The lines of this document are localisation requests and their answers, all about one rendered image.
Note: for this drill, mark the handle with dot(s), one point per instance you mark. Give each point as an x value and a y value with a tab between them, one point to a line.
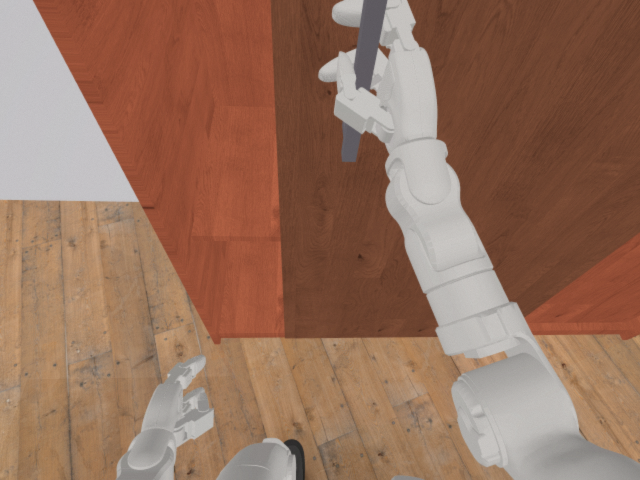
371	23

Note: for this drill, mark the left robot thigh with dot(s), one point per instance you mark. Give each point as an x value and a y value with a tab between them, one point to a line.
261	461

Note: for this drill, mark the robot left forearm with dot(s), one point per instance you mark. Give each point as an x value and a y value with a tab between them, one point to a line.
150	456

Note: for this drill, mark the robot left foot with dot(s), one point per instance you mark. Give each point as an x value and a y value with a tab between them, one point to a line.
296	449

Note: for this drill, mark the left robot hand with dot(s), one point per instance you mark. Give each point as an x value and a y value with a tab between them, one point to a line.
169	410

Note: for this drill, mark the wardrobe door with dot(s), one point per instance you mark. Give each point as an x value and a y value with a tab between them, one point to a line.
608	292
538	103

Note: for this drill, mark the right robot hand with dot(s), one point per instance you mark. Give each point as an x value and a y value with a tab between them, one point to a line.
404	83

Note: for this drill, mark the robot right forearm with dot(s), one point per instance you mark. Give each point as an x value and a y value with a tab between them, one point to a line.
452	266

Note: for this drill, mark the robot right upper arm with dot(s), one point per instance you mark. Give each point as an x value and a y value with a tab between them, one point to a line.
512	413

